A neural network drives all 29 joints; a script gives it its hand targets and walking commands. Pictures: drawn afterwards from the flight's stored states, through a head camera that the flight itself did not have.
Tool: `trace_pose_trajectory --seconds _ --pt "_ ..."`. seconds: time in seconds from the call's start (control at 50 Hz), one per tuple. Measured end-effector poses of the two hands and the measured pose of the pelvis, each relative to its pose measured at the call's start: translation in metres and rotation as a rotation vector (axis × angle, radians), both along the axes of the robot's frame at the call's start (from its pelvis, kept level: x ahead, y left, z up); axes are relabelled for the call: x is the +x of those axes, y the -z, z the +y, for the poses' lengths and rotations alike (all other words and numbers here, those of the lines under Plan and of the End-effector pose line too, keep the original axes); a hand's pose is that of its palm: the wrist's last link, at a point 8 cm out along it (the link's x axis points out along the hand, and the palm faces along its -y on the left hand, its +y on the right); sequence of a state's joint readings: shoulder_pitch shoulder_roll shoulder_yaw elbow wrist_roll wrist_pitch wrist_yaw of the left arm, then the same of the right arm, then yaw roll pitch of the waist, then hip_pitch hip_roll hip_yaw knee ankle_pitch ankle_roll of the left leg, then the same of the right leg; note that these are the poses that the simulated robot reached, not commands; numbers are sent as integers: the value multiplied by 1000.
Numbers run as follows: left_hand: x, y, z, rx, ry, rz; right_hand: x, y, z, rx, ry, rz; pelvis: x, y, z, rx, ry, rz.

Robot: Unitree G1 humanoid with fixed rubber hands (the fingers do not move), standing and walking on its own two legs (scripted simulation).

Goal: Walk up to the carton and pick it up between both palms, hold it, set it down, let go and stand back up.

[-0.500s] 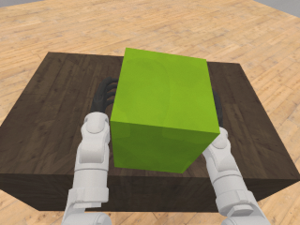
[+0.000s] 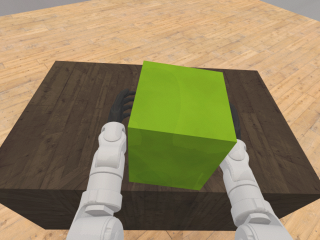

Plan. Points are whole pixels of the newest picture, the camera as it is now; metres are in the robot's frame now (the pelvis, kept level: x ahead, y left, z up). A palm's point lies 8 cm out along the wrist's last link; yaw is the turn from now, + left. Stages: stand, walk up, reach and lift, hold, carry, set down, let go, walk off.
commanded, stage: set down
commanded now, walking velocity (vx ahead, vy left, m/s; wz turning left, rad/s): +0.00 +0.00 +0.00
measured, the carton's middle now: (173, 129) +0.38 -0.02 +0.07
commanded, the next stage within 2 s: none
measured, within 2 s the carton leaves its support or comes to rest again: rests again in 2.00 s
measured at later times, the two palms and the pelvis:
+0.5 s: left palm (123, 124) +0.41 +0.11 +0.06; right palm (228, 136) +0.38 -0.18 +0.05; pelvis +0.00 -0.01 +0.00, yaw -1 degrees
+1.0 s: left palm (124, 136) +0.41 +0.12 +0.00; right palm (221, 143) +0.39 -0.17 +0.00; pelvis +0.01 +0.00 -0.01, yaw -2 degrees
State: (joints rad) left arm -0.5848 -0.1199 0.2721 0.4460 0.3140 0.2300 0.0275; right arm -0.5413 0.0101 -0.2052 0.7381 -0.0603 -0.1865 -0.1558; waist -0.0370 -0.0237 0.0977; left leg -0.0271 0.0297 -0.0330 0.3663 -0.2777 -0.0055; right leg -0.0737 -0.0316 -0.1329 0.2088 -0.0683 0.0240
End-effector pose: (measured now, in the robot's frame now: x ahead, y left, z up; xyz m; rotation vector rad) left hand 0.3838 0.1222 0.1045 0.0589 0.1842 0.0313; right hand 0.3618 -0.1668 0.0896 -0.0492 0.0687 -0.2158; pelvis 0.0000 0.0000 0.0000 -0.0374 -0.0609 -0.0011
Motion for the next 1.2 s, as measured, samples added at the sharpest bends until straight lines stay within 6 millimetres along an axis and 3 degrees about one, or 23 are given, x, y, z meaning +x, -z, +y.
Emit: trace_pose_trajectory --seconds 0.24,0.54,0.84,1.2 --pt "5 31 -3 -14 1 48 5 21 -3 -4 -1 48 -1 -1 -7 9 4 62" --pt "24 48 -11 -7 18 53 19 38 -11 3 14 55 3 -1 -7 16 27 150" --pt "22 96 -2 -20 7 112 22 75 -2 -8 3 119 5 2 -2 19 30 254" --pt "28 123 -8 -24 13 123 25 102 -8 16 15 138 12 10 6 18 51 374"
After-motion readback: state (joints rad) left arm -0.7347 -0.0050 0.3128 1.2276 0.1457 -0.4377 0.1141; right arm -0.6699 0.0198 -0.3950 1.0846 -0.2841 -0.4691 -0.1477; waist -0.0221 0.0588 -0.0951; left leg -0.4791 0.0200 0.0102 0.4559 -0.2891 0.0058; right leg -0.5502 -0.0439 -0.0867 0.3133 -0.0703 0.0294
